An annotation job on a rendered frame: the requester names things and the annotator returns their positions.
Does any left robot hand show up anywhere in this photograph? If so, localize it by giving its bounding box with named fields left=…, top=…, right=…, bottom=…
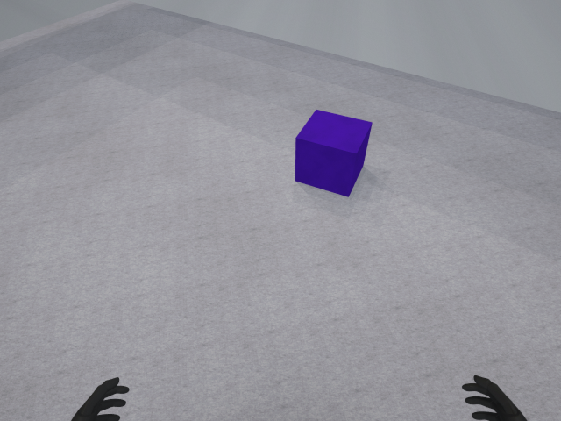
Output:
left=71, top=377, right=129, bottom=421

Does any carton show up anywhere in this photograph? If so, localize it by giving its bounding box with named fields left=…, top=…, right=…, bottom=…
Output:
left=295, top=110, right=373, bottom=197

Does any right robot hand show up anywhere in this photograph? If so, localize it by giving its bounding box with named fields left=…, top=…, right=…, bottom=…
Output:
left=462, top=375, right=527, bottom=421

